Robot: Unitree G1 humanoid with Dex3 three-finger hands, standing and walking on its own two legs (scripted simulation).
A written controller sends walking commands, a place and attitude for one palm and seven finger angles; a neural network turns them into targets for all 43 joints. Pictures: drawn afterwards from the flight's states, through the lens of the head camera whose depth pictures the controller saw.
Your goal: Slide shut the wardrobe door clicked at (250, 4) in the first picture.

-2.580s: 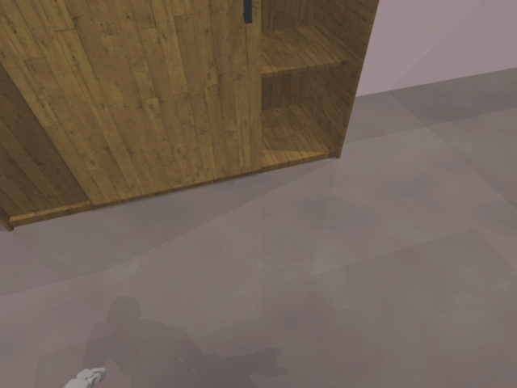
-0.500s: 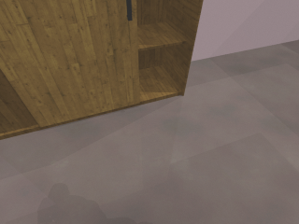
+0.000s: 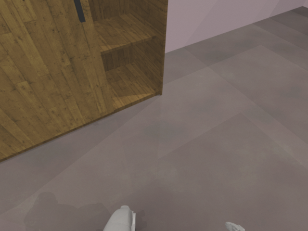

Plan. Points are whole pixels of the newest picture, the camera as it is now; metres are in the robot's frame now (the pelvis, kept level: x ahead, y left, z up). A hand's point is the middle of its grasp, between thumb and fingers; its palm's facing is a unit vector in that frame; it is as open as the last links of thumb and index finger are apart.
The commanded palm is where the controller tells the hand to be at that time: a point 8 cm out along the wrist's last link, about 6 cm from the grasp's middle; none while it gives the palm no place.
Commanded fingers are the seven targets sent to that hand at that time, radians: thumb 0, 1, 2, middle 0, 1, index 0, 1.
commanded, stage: walk to a spot facing it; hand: left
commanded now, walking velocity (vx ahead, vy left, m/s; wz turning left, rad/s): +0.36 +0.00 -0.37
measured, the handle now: (76, 3) +0.98 +0.47 +0.12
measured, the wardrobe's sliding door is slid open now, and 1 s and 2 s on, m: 0.46 0.46 0.46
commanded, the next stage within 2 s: turn to face it in 0.94 s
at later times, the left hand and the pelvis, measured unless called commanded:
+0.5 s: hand (105, 160) +0.36 +0.22 -0.16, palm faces -0.25 -0.95 -0.17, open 7.4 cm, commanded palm none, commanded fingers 0.00 0.90 0.90 -0.20 -0.30 -0.20 -0.30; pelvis +0.21 +0.06 +0.00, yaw -15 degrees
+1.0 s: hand (141, 122) +0.54 +0.11 -0.17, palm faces -0.45 -0.86 -0.24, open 7.3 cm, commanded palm none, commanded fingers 0.00 0.90 0.90 -0.20 -0.30 -0.20 -0.30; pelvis +0.40 -0.04 +0.00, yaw -29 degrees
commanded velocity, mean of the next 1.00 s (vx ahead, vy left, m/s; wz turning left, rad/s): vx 0.32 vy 0.00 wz -0.46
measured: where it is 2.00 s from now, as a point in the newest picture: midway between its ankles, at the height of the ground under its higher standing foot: (170, 186)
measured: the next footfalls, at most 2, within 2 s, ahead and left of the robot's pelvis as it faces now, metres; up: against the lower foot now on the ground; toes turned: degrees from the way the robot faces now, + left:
left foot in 0.12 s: +0.21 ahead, +0.14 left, +0.00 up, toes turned +3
right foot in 0.72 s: +0.40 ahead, -0.13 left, +0.00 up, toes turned -30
